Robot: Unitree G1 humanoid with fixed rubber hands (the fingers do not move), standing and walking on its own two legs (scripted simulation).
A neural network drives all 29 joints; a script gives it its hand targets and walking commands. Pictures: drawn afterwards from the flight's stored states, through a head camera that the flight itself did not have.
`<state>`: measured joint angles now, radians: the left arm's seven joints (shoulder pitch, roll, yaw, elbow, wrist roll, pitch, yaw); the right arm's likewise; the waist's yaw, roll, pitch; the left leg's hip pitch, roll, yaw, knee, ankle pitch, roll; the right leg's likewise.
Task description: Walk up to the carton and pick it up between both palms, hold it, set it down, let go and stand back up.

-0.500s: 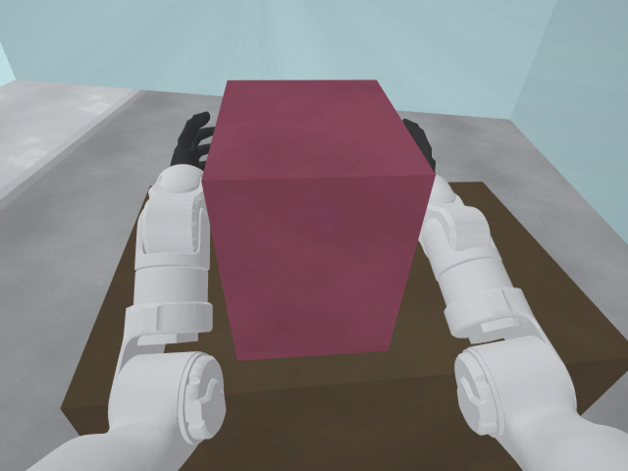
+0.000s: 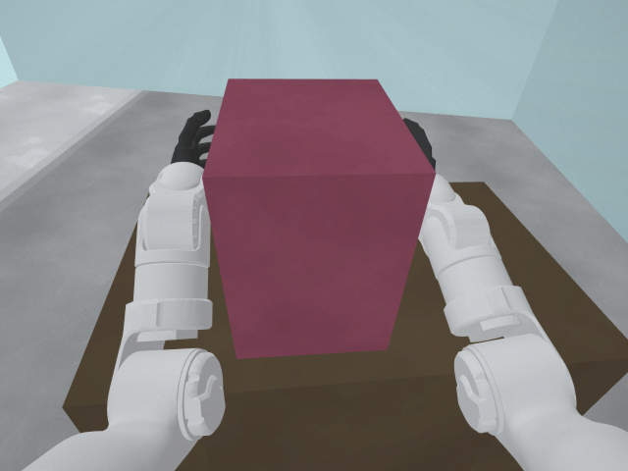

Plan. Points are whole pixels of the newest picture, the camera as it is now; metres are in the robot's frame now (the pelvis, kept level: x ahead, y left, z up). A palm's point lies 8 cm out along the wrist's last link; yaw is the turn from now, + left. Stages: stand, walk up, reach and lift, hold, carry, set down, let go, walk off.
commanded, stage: hold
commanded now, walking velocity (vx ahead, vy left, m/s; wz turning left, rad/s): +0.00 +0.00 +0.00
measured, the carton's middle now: (308, 215) +0.34 +0.00 +0.20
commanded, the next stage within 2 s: none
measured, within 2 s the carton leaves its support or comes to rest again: neither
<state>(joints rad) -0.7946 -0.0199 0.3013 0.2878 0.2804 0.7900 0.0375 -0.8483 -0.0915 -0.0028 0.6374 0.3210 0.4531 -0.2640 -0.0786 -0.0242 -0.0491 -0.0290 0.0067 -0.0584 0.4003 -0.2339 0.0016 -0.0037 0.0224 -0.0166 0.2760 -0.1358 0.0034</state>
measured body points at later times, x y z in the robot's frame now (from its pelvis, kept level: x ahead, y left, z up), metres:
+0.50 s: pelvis +0.00 +0.00 +0.00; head -0.07 +0.02 +0.44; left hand +0.38 +0.14 +0.25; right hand +0.38 -0.14 +0.24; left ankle +0.00 +0.12 -0.75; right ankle +0.02 -0.12 -0.75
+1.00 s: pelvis +0.00 +0.00 +0.00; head -0.07 +0.02 +0.44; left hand +0.38 +0.14 +0.24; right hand +0.38 -0.14 +0.23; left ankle +0.00 +0.12 -0.75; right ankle +0.02 -0.12 -0.75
